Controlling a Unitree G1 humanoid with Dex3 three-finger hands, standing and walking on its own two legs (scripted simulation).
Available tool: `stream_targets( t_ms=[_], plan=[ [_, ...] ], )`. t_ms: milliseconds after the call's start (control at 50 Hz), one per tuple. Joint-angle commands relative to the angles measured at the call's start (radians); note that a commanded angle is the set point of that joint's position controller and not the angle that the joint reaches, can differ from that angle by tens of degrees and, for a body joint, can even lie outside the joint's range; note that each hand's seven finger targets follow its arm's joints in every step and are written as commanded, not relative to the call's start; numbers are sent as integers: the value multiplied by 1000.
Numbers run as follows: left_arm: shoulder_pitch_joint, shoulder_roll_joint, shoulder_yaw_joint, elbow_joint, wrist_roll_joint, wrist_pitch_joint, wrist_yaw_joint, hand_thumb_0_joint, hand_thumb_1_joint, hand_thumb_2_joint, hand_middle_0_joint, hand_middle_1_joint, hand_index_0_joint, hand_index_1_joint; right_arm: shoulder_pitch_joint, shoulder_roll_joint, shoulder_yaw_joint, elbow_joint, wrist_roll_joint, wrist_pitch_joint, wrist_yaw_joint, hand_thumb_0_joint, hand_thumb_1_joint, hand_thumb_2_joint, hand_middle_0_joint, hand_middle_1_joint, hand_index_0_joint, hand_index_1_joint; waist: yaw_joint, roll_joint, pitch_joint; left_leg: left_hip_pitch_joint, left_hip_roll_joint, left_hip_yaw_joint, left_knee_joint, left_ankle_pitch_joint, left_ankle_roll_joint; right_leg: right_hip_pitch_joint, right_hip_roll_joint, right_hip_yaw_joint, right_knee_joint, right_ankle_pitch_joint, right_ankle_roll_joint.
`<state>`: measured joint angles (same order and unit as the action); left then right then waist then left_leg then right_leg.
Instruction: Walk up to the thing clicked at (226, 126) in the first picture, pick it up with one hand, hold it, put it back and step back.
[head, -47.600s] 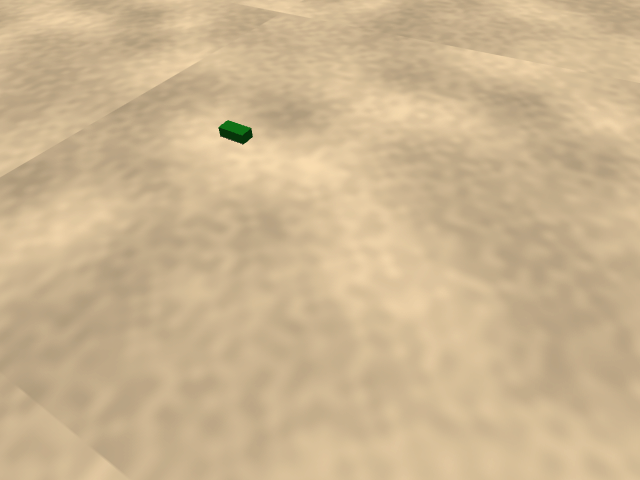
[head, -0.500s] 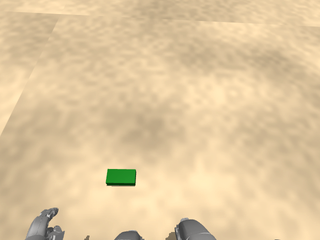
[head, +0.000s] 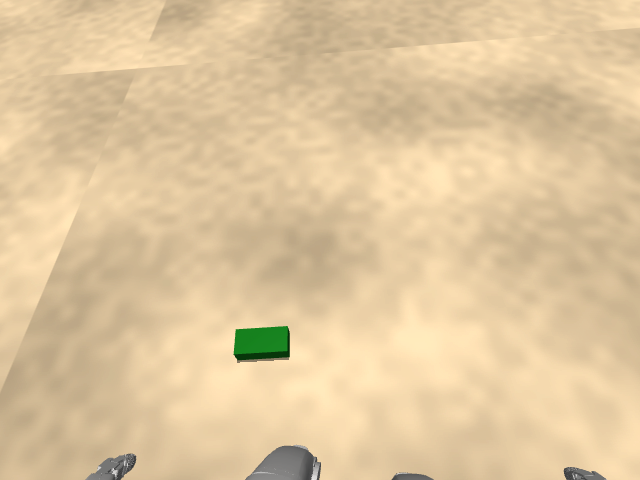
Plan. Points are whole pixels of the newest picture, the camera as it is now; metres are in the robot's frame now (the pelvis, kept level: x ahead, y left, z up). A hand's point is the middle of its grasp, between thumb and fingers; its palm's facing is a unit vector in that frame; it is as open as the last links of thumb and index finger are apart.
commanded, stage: step back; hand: left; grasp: from above
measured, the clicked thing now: (262, 343) +0.56 +0.26 -0.74
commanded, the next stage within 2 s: none
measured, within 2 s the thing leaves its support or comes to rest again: neither
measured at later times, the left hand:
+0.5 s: hand out of the picture -0.07 +0.28 -0.16, palm faces +0.00 -0.92 -0.39, open 7.4 cm
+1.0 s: hand out of the picture -0.22 +0.27 -0.15, palm faces +0.07 -0.91 -0.41, open 7.4 cm
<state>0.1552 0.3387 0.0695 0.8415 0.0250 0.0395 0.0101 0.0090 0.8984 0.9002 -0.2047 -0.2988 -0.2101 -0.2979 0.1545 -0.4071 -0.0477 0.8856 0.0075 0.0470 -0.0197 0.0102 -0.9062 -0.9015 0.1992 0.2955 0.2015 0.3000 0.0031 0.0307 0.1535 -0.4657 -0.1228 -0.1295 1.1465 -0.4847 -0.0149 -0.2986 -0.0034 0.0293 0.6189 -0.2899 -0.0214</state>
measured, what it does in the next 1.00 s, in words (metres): walks backwards: left foot, then right foot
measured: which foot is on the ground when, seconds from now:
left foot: up 0.00-0.14, down 0.16-0.60, up 0.62-0.92, down 0.94-1.00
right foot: down 0.00-0.18, up 0.20-0.56, down 0.58-0.96, up 0.98-1.00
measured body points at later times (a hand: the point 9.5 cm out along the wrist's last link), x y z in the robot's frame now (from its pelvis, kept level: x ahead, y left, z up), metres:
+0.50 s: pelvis -0.16 +0.00 +0.00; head -0.10 +0.02 +0.44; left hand -0.07 +0.33 -0.13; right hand -0.02 -0.30 -0.11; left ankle -0.07 +0.12 -0.73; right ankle -0.20 -0.14 -0.68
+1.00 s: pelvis -0.34 -0.01 -0.01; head -0.28 +0.00 +0.43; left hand -0.23 +0.31 -0.12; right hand -0.25 -0.32 -0.14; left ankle -0.35 +0.09 -0.73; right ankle -0.23 -0.14 -0.72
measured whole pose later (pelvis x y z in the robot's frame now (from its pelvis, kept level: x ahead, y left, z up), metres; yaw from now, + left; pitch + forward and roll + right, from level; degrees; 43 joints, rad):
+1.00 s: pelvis -0.34 -0.01 -0.01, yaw +5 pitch -3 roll +1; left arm 0.09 0.39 0.06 0.79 0.01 0.06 0.03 0.01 0.90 0.90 -0.20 -0.30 -0.21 -0.30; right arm 0.20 -0.37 -0.05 0.90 -0.03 0.05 0.00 0.01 -0.91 -0.90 0.20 0.30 0.20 0.30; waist 0.00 -0.03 0.19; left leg -0.27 -0.06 0.00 0.70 -0.38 0.04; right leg -0.48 -0.05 0.01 0.80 -0.38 0.00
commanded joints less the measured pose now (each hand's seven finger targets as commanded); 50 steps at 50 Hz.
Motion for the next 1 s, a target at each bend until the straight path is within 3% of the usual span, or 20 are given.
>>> stream_targets(
  t_ms=[0,80,120,140,160,180,260,400,520,540,560,580,600,660,820,900,920,940,960,980],
  plan=[
    [-2,245,70,-120,11,-29,27,0,900,900,-200,-300,-200,-300,15,-165,-40,-84,-8,-25,-14,0,-900,-900,200,300,200,300,45,-185,-174,-52,33,19,-146,-53,-14,254,-237,203,-138,499,-211],
    [-35,280,70,-146,4,-17,26,0,900,900,-200,-300,-200,-300,82,-156,-46,-73,-21,-31,-4,0,-900,-900,200,300,200,300,13,-245,-216,102,99,88,-476,17,18,226,-256,205,-83,498,-182],
    [-63,278,58,-153,-10,-5,17,0,900,900,-200,-300,-200,-300,155,-162,-58,-37,-30,-40,2,0,-900,-900,200,300,200,300,-33,-183,-225,267,96,120,-700,268,35,92,-210,154,-15,357,-119],
    [-24,240,46,-154,-11,3,14,0,900,900,-200,-300,-200,-300,124,-205,-72,-52,-45,-44,3,0,-900,-900,200,300,200,300,-16,-55,-204,320,202,-57,-759,298,73,-48,-130,121,65,167,-63],
    [-17,200,37,-164,-18,-1,15,0,900,900,-200,-300,-200,-300,72,-307,-91,-80,-53,-46,10,0,-900,-900,200,300,200,300,-11,204,-189,341,435,-365,-820,439,184,-218,57,6,251,-177,-2],
    [-105,251,65,-163,-8,-2,32,0,900,900,-200,-300,-200,-300,67,-359,-99,-91,-48,-46,12,0,-900,-900,200,300,200,300,-74,196,-181,197,520,-437,-817,578,300,-166,97,113,449,-394,7],
    [1,240,68,-99,-24,0,31,0,900,900,-200,-300,-200,-300,-53,-222,-60,-109,-44,-51,-10,0,-900,-900,200,300,200,300,23,82,-144,233,377,-133,-725,702,230,-212,113,175,684,-231,-1],
    [2,225,65,-104,-11,-7,15,0,900,900,-200,-300,-200,-300,30,-210,-70,-119,-35,-45,-16,0,-900,-900,200,300,200,300,-46,105,-189,406,394,-104,-671,707,288,-191,61,95,428,-243,62],
    [206,212,70,-13,-7,-15,-5,0,900,900,-200,-300,-200,-300,-62,-264,-80,-160,-33,-15,-2,0,-900,-900,200,300,200,300,35,177,-258,198,350,-59,-649,390,185,139,28,-51,-102,-42,-3],
    [215,234,77,-3,6,-20,-3,0,900,900,-200,-300,-200,-300,-54,-233,-72,-154,-25,-10,-1,0,-900,-900,200,300,200,300,33,129,-241,92,310,-51,-612,284,129,193,14,-3,-154,-14,-22],
    [206,289,94,-21,22,-26,-4,0,900,900,-200,-300,-200,-300,-36,-178,-56,-162,-19,-7,3,0,-900,-900,200,300,200,300,28,-67,-190,-84,189,0,-446,82,65,197,-138,276,-239,-142,-71],
    [124,415,120,-61,18,-21,-6,0,900,900,-200,-300,-200,-300,-94,-150,-57,-181,-14,-8,-11,0,-900,-900,200,300,200,300,70,-312,-129,-87,15,39,-175,-104,10,-58,-380,528,-354,-140,-234],
    [38,431,119,-102,20,-28,2,0,900,900,-200,-300,-200,-300,-98,-192,-73,-174,-17,-3,-18,0,-900,-900,200,300,200,300,54,-290,-57,-37,60,-67,7,-102,-2,-226,-455,600,-394,-125,-296],
    [-110,295,86,-122,20,-31,17,0,900,900,-200,-300,-200,-300,28,-179,-62,-102,-3,-13,-12,0,-900,-900,200,300,200,300,-47,-155,-65,-11,-6,-47,98,55,5,-142,-221,193,-227,166,-163],
    [51,287,77,-117,14,-19,34,0,900,900,-200,-300,-200,-300,15,-150,-45,-113,-27,-23,-10,0,-900,-900,200,300,200,300,67,-230,-172,-2,71,73,-299,-69,-9,224,-280,204,-121,452,-193],
    [-48,296,59,-143,-5,0,27,0,900,900,-200,-300,-200,-300,177,-170,-65,-40,-30,-22,1,0,-900,-900,200,300,200,300,-24,-187,-232,261,93,133,-679,197,43,75,-243,154,-38,306,-113],
    [-32,257,44,-143,-7,3,25,0,900,900,-200,-300,-200,-300,170,-204,-78,-42,-43,-24,1,0,-900,-900,200,300,200,300,-24,-64,-221,306,202,-45,-749,229,88,-47,-173,110,59,155,-58],
    [-57,220,33,-163,-17,-2,27,0,900,900,-200,-300,-200,-300,95,-320,-96,-70,-44,-20,9,0,-900,-900,200,300,200,300,-20,207,-198,283,439,-348,-813,360,219,-210,27,-63,245,-186,4],
    [-126,267,64,-159,-6,-1,42,0,900,900,-200,-300,-200,-300,65,-374,-106,-92,-49,-22,13,0,-900,-900,200,300,200,300,-73,216,-160,100,528,-462,-853,407,339,-154,57,69,480,-389,17],
    [-119,265,66,-127,-6,6,42,0,900,900,-200,-300,-200,-300,19,-310,-91,-90,-53,-31,6,0,-900,-900,200,300,200,300,-37,88,-130,53,480,-350,-810,494,305,-127,79,156,614,-343,4]
  ],
)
